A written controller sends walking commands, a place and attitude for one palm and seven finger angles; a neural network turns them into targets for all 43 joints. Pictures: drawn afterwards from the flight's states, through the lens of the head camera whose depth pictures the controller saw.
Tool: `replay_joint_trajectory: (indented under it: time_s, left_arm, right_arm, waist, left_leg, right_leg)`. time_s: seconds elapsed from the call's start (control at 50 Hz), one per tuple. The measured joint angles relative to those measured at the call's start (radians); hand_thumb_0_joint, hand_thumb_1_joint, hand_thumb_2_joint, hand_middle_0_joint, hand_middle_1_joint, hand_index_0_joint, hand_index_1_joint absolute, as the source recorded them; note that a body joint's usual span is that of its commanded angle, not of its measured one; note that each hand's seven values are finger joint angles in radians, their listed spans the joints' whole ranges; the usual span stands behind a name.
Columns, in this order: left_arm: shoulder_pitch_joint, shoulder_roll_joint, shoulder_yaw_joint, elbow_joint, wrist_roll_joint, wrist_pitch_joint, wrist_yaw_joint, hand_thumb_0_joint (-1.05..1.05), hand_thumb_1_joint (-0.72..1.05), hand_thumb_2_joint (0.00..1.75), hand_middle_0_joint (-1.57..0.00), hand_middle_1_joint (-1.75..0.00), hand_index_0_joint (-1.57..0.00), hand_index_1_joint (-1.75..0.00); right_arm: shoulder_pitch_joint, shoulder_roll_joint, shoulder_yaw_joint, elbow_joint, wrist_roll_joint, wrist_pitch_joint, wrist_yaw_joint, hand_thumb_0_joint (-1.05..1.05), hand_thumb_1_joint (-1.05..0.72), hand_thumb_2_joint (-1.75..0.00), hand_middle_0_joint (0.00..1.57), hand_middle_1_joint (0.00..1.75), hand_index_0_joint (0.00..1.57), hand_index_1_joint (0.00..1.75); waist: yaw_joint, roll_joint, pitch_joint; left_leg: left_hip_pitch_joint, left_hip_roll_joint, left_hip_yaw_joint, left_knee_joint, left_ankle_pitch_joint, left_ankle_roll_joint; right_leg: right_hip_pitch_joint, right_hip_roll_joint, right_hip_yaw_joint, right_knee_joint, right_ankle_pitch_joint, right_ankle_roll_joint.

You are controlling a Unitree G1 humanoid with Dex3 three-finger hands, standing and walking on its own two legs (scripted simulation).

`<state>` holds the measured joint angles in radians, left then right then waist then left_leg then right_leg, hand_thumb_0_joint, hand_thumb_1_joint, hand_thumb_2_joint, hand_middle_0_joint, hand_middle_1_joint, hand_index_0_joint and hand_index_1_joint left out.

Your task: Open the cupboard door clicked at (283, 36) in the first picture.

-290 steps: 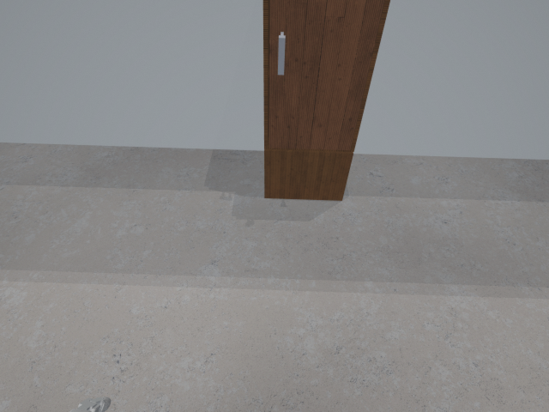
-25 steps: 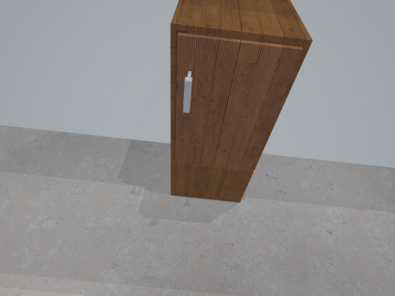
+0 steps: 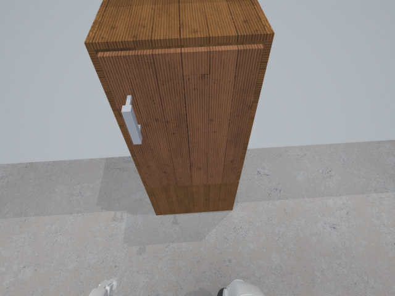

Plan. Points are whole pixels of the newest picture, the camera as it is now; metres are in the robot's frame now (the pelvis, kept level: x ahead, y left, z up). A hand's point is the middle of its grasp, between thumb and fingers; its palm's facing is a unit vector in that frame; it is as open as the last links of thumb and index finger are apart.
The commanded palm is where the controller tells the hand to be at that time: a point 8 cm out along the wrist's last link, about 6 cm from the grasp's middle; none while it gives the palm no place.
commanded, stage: come to a stop and stand still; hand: left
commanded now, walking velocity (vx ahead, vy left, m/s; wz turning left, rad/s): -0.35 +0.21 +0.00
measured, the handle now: (133, 120) +0.53 +0.17 +0.02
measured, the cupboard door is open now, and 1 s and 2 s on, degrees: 0 0 0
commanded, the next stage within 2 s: none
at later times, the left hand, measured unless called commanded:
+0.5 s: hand out of the picture +0.01 +0.25 -0.15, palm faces +0.10 -0.94 -0.32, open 7.4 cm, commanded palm none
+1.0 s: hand out of the picture -0.09 +0.25 -0.15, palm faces +0.02 -0.98 -0.17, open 7.3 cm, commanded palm none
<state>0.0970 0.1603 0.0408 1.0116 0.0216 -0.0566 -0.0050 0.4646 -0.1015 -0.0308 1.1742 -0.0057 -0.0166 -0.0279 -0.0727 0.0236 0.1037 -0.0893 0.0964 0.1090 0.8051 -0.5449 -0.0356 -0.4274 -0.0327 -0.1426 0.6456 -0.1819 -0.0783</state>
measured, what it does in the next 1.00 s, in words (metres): walks backwards: left foot, then right foot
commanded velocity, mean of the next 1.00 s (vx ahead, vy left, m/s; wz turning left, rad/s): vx -0.05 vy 0.05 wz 0.00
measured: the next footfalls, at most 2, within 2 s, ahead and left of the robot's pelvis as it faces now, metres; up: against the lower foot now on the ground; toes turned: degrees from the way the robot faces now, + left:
left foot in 0.50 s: -0.02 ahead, +0.15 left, +0.00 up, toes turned +6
right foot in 0.72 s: +0.01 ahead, -0.03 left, +0.00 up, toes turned +2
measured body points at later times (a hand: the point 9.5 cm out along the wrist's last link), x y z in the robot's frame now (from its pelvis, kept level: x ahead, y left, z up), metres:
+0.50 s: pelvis -0.03 +0.03 +0.01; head -0.05 +0.01 +0.45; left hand +0.00 +0.30 -0.12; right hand +0.08 -0.22 -0.13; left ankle -0.06 +0.14 -0.72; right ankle +0.09 -0.08 -0.72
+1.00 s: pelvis -0.09 +0.08 +0.02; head -0.09 +0.08 +0.47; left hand -0.09 +0.30 -0.14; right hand -0.11 -0.14 -0.14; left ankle -0.06 +0.14 -0.72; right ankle -0.03 -0.04 -0.72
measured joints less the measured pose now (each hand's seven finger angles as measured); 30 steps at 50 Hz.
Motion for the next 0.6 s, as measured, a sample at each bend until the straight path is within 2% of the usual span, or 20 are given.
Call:
replay_joint_trajectory:
  time_s: [0.04, 0.08, 0.18, 0.26, 0.36, 0.4, 0.46, 0.5, 0.52, 0.56, 0.6]
  left_arm:
    - [-0.004, -0.019, -0.013, 0.003, -0.002, 0.002, 0.01, 0.01, 0.91, 0.9, -0.2, -0.3, -0.2, -0.3]
    - [-0.003, -0.034, -0.021, 0.003, -0.002, 0.016, 0.021, 0.01, 0.91, 0.9, -0.2, -0.3, -0.2, -0.3]
    - [-0.009, -0.042, -0.005, -0.014, -0.001, 0.038, 0.04, -0.01, 0.93, 0.9, -0.2, -0.3, -0.2, -0.3]
    - [0.004, -0.03, 0.002, -0.019, 0.004, 0.054, 0.042, -0.01, 0.93, 0.9, -0.2, -0.3, -0.2, -0.3]
    - [0.048, 0.001, 0.012, -0.02, 0.014, 0.075, 0.039, 0.0, 0.92, 0.9, -0.2, -0.3, -0.2, -0.3]
    - [0.082, 0.016, 0.001, -0.029, 0.017, 0.083, 0.048, 0.0, 0.91, 0.9, -0.2, -0.3, -0.2, -0.3]
    - [0.141, 0.033, -0.005, -0.045, 0.023, 0.094, 0.051, 0.01, 0.91, 0.9, -0.2, -0.3, -0.2, -0.3]
    - [0.167, 0.048, -0.003, -0.049, 0.019, 0.104, 0.049, 0.01, 0.91, 0.9, -0.2, -0.3, -0.2, -0.3]
    - [0.172, 0.059, 0.001, -0.043, 0.014, 0.112, 0.049, 0.01, 0.91, 0.9, -0.2, -0.3, -0.2, -0.3]
    - [0.2, 0.068, 0.009, -0.033, 0.005, 0.132, 0.045, 0.01, 0.91, 0.9, -0.2, -0.3, -0.2, -0.3]
    - [0.224, 0.068, 0.009, -0.028, 0.007, 0.14, 0.038, 0.01, 0.91, 0.9, -0.2, -0.3, -0.2, -0.3]
  right_arm:
    - [-0.036, -0.015, -0.006, -0.012, 0.011, 0.016, -0.004, 0.01, -0.9, -0.9, 0.2, 0.3, 0.2, 0.3]
    - [-0.08, -0.029, -0.013, -0.031, 0.013, 0.031, -0.008, 0.01, -0.9, -0.9, 0.2, 0.3, 0.2, 0.3]
    - [-0.204, -0.072, -0.035, -0.095, 0.0, 0.066, -0.002, 0.01, -0.91, -0.9, 0.2, 0.3, 0.2, 0.3]
    - [-0.292, -0.109, -0.05, -0.147, -0.012, 0.084, 0.007, 0.0, -0.91, -0.9, 0.2, 0.3, 0.2, 0.3]
    - [-0.341, -0.129, -0.052, -0.189, -0.015, 0.082, 0.02, 0.0, -0.91, -0.9, 0.19, 0.3, 0.19, 0.3]
    - [-0.322, -0.134, -0.051, -0.227, -0.013, 0.076, 0.03, 0.0, -0.91, -0.9, 0.19, 0.3, 0.19, 0.3]
    - [-0.271, -0.146, -0.05, -0.28, -0.009, 0.065, 0.033, 0.0, -0.91, -0.9, 0.2, 0.3, 0.19, 0.3]
    - [-0.249, -0.148, -0.043, -0.3, -0.01, 0.057, 0.029, 0.0, -0.91, -0.9, 0.2, 0.3, 0.2, 0.3]
    - [-0.244, -0.137, -0.038, -0.3, -0.013, 0.054, 0.027, 0.0, -0.91, -0.9, 0.2, 0.3, 0.19, 0.3]
    - [-0.216, -0.117, -0.02, -0.306, -0.021, 0.056, 0.025, 0.0, -0.91, -0.9, 0.2, 0.3, 0.2, 0.3]
    - [-0.191, -0.101, -0.009, -0.301, -0.023, 0.059, 0.024, 0.0, -0.91, -0.9, 0.2, 0.3, 0.2, 0.3]
  waist:
    - [0.001, 0.013, 0.012]
    - [0.011, 0.012, 0.011]
    - [0.046, 0.016, -0.001]
    - [0.072, 0.019, -0.009]
    - [0.1, 0.003, -0.03]
    - [0.104, -0.006, -0.051]
    - [0.106, -0.001, -0.1]
    - [0.103, 0.008, -0.121]
    - [0.104, -0.009, -0.118]
    - [0.098, -0.02, -0.131]
    - [0.086, -0.016, -0.145]
  left_leg:
    - [-0.097, -0.021, -0.058, 0.177, -0.017, 0.011]
    - [-0.179, -0.04, -0.072, 0.264, -0.007, 0.012]
    - [-0.324, -0.065, -0.092, 0.292, 0.058, -0.008]
    - [-0.38, -0.082, -0.111, 0.32, 0.116, -0.026]
    - [-0.329, -0.078, -0.112, 0.207, 0.137, -0.025]
    - [-0.28, -0.086, -0.097, 0.141, 0.095, -0.024]
    - [-0.172, -0.096, -0.049, -0.053, 0.074, 0.003]
    - [-0.106, -0.103, -0.027, -0.212, 0.148, 0.028]
    - [-0.101, -0.115, -0.013, -0.215, 0.185, 0.046]
    - [-0.098, -0.123, 0.005, -0.208, 0.201, 0.071]
    - [-0.098, -0.126, 0.011, -0.225, 0.212, 0.083]
  right_leg:
    - [0.028, 0.005, -0.011, -0.01, -0.031, -0.005]
    - [0.052, 0.003, -0.01, -0.044, -0.023, 0.0]
    - [0.07, -0.004, -0.01, -0.12, 0.022, -0.005]
    - [0.064, -0.016, 0.001, -0.148, 0.052, 0.0]
    - [0.058, -0.033, 0.011, -0.17, 0.086, 0.014]
    - [0.053, -0.047, 0.017, -0.166, 0.095, 0.024]
    - [0.032, -0.069, 0.023, -0.115, 0.078, 0.04]
    - [0.004, -0.073, 0.028, -0.059, 0.054, 0.057]
    - [-0.009, -0.077, 0.054, -0.021, 0.015, 0.067]
    - [-0.03, -0.052, 0.105, 0.065, -0.112, 0.078]
    - [-0.049, -0.019, 0.145, 0.174, -0.138, 0.077]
